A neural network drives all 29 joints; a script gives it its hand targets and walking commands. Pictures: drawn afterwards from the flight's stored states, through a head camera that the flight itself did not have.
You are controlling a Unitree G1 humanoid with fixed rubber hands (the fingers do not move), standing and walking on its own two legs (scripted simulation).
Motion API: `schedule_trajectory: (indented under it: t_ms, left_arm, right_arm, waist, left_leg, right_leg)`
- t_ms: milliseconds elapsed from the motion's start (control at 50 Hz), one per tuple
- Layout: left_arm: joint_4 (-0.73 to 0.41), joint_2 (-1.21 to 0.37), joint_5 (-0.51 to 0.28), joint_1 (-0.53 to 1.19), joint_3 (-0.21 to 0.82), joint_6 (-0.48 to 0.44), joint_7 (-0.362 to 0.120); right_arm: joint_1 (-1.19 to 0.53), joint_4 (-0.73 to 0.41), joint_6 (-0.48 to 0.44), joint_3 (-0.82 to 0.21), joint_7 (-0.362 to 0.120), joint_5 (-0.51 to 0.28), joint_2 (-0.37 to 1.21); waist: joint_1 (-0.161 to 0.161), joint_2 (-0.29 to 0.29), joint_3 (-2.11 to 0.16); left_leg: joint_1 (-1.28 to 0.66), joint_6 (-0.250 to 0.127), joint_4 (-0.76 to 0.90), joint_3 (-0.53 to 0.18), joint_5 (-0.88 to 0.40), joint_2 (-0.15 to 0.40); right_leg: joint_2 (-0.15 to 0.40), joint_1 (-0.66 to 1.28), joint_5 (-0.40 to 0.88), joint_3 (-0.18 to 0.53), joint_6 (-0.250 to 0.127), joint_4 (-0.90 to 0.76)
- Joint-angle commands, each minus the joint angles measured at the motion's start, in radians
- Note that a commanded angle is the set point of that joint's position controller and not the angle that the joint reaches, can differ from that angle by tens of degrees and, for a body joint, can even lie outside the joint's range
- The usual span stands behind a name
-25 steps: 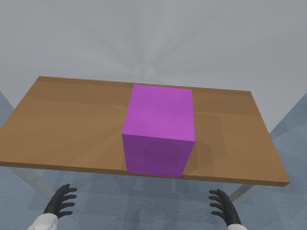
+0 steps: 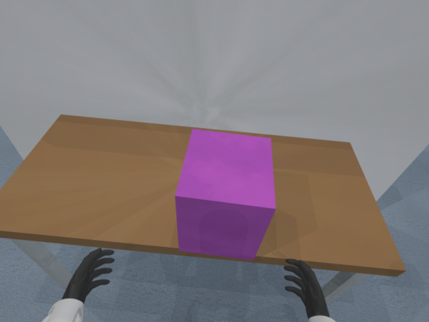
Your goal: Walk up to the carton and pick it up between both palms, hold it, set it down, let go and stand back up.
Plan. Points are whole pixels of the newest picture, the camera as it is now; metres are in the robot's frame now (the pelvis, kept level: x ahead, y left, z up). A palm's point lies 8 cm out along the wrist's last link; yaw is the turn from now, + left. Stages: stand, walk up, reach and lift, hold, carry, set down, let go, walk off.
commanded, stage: reach and lift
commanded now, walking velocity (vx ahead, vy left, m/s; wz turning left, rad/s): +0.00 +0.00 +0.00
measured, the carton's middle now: (223, 196) +0.43 -0.01 -0.07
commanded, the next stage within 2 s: none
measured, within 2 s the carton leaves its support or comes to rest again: neither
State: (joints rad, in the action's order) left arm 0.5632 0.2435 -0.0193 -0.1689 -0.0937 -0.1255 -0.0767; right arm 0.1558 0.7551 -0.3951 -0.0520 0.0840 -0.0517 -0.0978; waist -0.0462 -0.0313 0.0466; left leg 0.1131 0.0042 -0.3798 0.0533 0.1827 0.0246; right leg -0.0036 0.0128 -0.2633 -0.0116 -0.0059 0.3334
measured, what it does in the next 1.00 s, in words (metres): stands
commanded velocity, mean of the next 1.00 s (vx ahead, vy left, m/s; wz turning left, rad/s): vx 0.00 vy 0.00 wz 0.00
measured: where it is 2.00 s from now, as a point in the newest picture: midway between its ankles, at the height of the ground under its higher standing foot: outside the picture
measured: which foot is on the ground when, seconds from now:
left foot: down 0.00-1.00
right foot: down 0.00-1.00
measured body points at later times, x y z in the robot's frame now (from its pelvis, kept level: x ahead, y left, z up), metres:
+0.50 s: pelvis -0.01 +0.00 -0.01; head -0.02 +0.02 +0.44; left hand +0.20 +0.24 -0.04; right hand +0.20 -0.16 -0.04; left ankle +0.02 +0.12 -0.75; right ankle -0.05 -0.11 -0.75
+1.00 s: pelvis +0.01 +0.00 +0.00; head +0.01 +0.02 +0.45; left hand +0.26 +0.23 +0.00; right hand +0.27 -0.17 +0.00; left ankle +0.02 +0.12 -0.75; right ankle -0.05 -0.11 -0.75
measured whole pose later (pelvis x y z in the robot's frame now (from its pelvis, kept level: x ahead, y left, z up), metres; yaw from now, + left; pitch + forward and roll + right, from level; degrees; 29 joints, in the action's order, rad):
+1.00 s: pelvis +0.01 +0.00 +0.00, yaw -1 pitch -2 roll +0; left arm 0.44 0.24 -0.14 -0.06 -0.02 -0.22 -0.06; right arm 0.05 0.57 -0.38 -0.08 0.14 -0.18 -0.09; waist -0.04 -0.04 0.01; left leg 0.14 0.00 -0.38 0.05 0.20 0.02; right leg 0.00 -0.01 -0.28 0.01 0.00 0.33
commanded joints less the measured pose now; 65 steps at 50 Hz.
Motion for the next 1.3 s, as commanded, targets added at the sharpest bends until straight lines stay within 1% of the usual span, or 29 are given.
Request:
schedule_trajectory:
  t_ms: [0,20,40,60,140,200,260,320,440,480,520,560,600,640,680,760,860,980,1080,1140,1160,1180,1200,1220,1240,1260,1280]
  left_arm:
    - [-0.1,0.048,-0.063,-0.048,0.057,-0.077,-0.01]
    - [-0.101,0.063,-0.07,-0.021,0.039,-0.096,-0.015]
    - [-0.088,0.072,-0.068,-0.022,0.031,-0.112,-0.016]
    - [-0.086,0.083,-0.068,-0.016,0.023,-0.128,-0.015]
    - [-0.096,0.114,-0.08,0.031,0.027,-0.192,-0.007]
    - [-0.092,0.121,-0.09,0.068,0.041,-0.228,-0.003]
    - [-0.075,0.121,-0.103,0.114,0.054,-0.253,-0.003]
    - [-0.054,0.113,-0.113,0.123,0.065,-0.274,-0.008]
    - [-0.027,0.085,-0.117,0.117,0.074,-0.316,-0.017]
    - [-0.03,0.082,-0.118,0.128,0.074,-0.322,-0.014]
    - [-0.042,0.084,-0.123,0.148,0.078,-0.318,-0.004]
    - [-0.061,0.087,-0.13,0.175,0.085,-0.302,0.014]
    - [-0.089,0.085,-0.138,0.189,0.098,-0.284,0.036]
    - [-0.108,0.081,-0.14,0.187,0.106,-0.274,0.052]
    - [-0.118,0.08,-0.135,0.179,0.103,-0.261,0.057]
    - [-0.147,0.079,-0.126,0.174,0.086,-0.219,0.047]
    - [-0.2,0.078,-0.121,0.196,0.059,-0.151,0.023]
    - [-0.263,0.072,-0.12,0.257,0.029,-0.059,0.002]
    - [-0.304,0.069,-0.118,0.33,0.002,0.028,-0.005]
    - [-0.329,0.067,-0.115,0.382,-0.014,0.087,-0.003]
    - [-0.361,0.085,-0.094,0.41,-0.013,0.103,-0.006]
    - [-0.401,0.103,-0.086,0.465,-0.029,0.116,-0.001]
    - [-0.38,0.096,-0.087,0.448,-0.03,0.141,0.002]
    - [-0.384,0.091,-0.081,0.501,-0.038,0.161,0.001]
    - [-0.349,0.076,-0.077,0.448,-0.049,0.184,-0.002]
    - [-0.35,0.092,-0.069,0.498,-0.06,0.2,-0.007]
    - [-0.324,0.079,-0.07,0.541,-0.056,0.221,-0.007]
  right_arm:
    - [0.045,-0.118,-0.049,0.06,0.001,-0.049,-0.061]
    - [0.044,-0.136,-0.057,0.041,0.0,-0.055,-0.071]
    - [0.035,-0.141,-0.063,0.035,-0.002,-0.055,-0.067]
    - [0.026,-0.148,-0.068,0.032,-0.005,-0.053,-0.061]
    - [-0.001,-0.183,-0.089,0.026,-0.013,-0.052,-0.02]
    - [-0.016,-0.184,-0.104,0.019,-0.013,-0.062,0.007]
    - [-0.042,-0.162,-0.121,0.022,-0.007,-0.064,0.023]
    - [-0.059,-0.135,-0.147,0.025,0.003,-0.072,0.028]
    - [-0.1,-0.084,-0.219,0.028,0.018,-0.091,0.021]
    - [-0.121,-0.08,-0.231,0.033,0.018,-0.09,0.012]
    - [-0.145,-0.091,-0.225,0.041,0.017,-0.084,0.0]
    - [-0.171,-0.111,-0.199,0.05,0.014,-0.075,-0.013]
    - [-0.184,-0.136,-0.167,0.053,0.009,-0.072,-0.015]
    - [-0.181,-0.153,-0.141,0.044,0.005,-0.082,-0.013]
    - [-0.175,-0.163,-0.118,0.03,0.003,-0.097,-0.017]
    - [-0.175,-0.2,-0.079,0.004,0.012,-0.121,-0.029]
    - [-0.196,-0.266,-0.035,-0.013,0.038,-0.131,-0.042]
    - [-0.243,-0.339,0.026,-0.024,0.074,-0.131,-0.046]
    - [-0.304,-0.388,0.091,-0.032,0.103,-0.136,-0.047]
    - [-0.35,-0.413,0.137,-0.034,0.119,-0.144,-0.049]
    - [-0.365,-0.415,0.153,-0.043,0.124,-0.157,-0.037]
    - [-0.425,-0.448,0.166,-0.037,0.128,-0.158,-0.05]
    - [-0.427,-0.446,0.18,-0.047,0.132,-0.17,-0.048]
    - [-0.471,-0.447,0.198,-0.039,0.136,-0.162,-0.055]
    - [-0.434,-0.427,0.217,-0.056,0.143,-0.169,-0.031]
    - [-0.466,-0.439,0.23,-0.051,0.15,-0.171,-0.033]
    - [-0.505,-0.425,0.243,-0.055,0.153,-0.171,-0.034]
  waist:
    - [0.022,-0.009,-0.056]
    - [0.015,0.017,-0.066]
    - [0.01,0.015,-0.057]
    - [0.003,0.021,-0.053]
    - [-0.006,0.044,-0.03]
    - [-0.001,0.061,-0.03]
    - [0.01,0.063,-0.037]
    - [0.012,0.069,-0.058]
    - [0.013,0.077,-0.093]
    - [0.015,0.076,-0.097]
    - [0.016,0.072,-0.097]
    - [0.019,0.071,-0.097]
    - [0.022,0.073,-0.101]
    - [0.021,0.083,-0.114]
    - [0.017,0.094,-0.126]
    - [0.008,0.095,-0.142]
    - [0.005,0.076,-0.143]
    - [0.008,0.045,-0.142]
    - [0.008,0.028,-0.15]
    - [0.007,0.025,-0.161]
    - [0.008,0.038,-0.191]
    - [0.0,0.048,-0.241]
    - [-0.005,0.057,-0.211]
    - [0.003,0.046,-0.223]
    - [0.001,0.028,-0.196]
    - [-0.001,0.029,-0.217]
    - [0.008,0.035,-0.195]
  left_leg:
    - [-0.288,0.03,-0.027,-0.032,-0.37,-0.024]
    - [-0.302,0.032,-0.036,-0.028,-0.379,-0.026]
    - [-0.297,0.033,-0.042,-0.032,-0.384,-0.028]
    - [-0.279,0.033,-0.041,-0.029,-0.365,-0.031]
    - [-0.197,0.026,-0.028,-0.018,-0.216,-0.03]
    - [-0.164,0.022,-0.035,-0.017,-0.131,-0.031]
    - [-0.134,0.016,-0.05,-0.021,-0.065,-0.029]
    - [-0.119,0.019,-0.07,-0.03,-0.077,-0.028]
    - [-0.114,0.032,-0.109,-0.052,-0.173,-0.026]
    - [-0.113,0.035,-0.109,-0.054,-0.172,-0.023]
    - [-0.109,0.035,-0.095,-0.053,-0.144,-0.018]
    - [-0.109,0.034,-0.069,-0.05,-0.102,-0.01]
    - [-0.116,0.035,-0.044,-0.05,-0.088,-0.003]
    - [-0.137,0.04,-0.036,-0.049,-0.133,-0.001]
    - [-0.165,0.046,-0.037,-0.047,-0.205,-0.003]
    - [-0.214,0.049,-0.044,-0.043,-0.321,-0.012]
    - [-0.247,0.046,-0.042,-0.037,-0.376,-0.019]
    - [-0.262,0.037,-0.029,-0.026,-0.377,-0.021]
    - [-0.263,0.03,-0.014,-0.018,-0.359,-0.021]
    - [-0.263,0.028,-0.006,-0.013,-0.353,-0.021]
    - [-0.264,0.029,-0.013,-0.005,-0.414,-0.019]
    - [-0.258,0.03,-0.012,0.002,-0.409,-0.023]
    - [-0.259,0.028,-0.017,0.005,-0.423,-0.022]
    - [-0.258,0.027,-0.008,0.013,-0.398,-0.024]
    - [-0.251,0.016,-0.006,0.016,-0.404,-0.026]
    - [-0.231,0.008,-0.006,0.018,-0.38,-0.03]
    - [-0.225,0.012,0.006,0.017,-0.349,-0.025]
  right_leg:
    - [-0.024,-0.282,0.131,-0.01,-0.017,-0.121]
    - [-0.015,-0.297,0.143,0.002,-0.02,-0.121]
    - [-0.016,-0.309,0.154,0.003,-0.019,-0.119]
    - [-0.012,-0.307,0.136,0.006,-0.018,-0.118]
    - [0.011,-0.318,0.027,0.02,-0.022,-0.106]
    - [0.024,-0.345,-0.034,0.032,-0.026,-0.093]
    - [0.031,-0.379,-0.08,0.038,-0.028,-0.075]
    - [0.024,-0.387,-0.072,0.034,-0.028,-0.052]
    - [-0.006,-0.387,-0.016,0.013,-0.028,-0.011]
    - [-0.012,-0.381,-0.021,0.008,-0.03,-0.005]
    - [-0.013,-0.365,-0.041,0.005,-0.031,-0.003]
    - [-0.011,-0.34,-0.064,0.005,-0.034,-0.008]
    - [-0.009,-0.314,-0.065,0.007,-0.038,-0.014]
    - [-0.009,-0.295,-0.034,0.012,-0.041,-0.021]
    - [-0.01,-0.28,0.009,0.017,-0.043,-0.031]
    - [-0.008,-0.263,0.095,0.028,-0.036,-0.054]
    - [0.0,-0.248,0.182,0.034,-0.018,-0.074]
    - [0.01,-0.223,0.26,0.037,0.006,-0.085]
    - [0.015,-0.202,0.297,0.038,0.02,-0.089]
    - [0.014,-0.192,0.306,0.037,0.027,-0.09]
    - [-0.01,-0.17,0.299,0.019,0.019,-0.082]
    - [-0.014,-0.151,0.267,0.023,0.017,-0.083]
    - [-0.021,-0.162,0.279,0.017,0.02,-0.076]
    - [-0.015,-0.157,0.256,0.019,0.025,-0.088]
    - [-0.009,-0.141,0.304,0.031,0.032,-0.082]
    - [-0.005,-0.131,0.311,0.028,0.038,-0.076]
    - [-0.006,-0.143,0.289,0.025,0.037,-0.079]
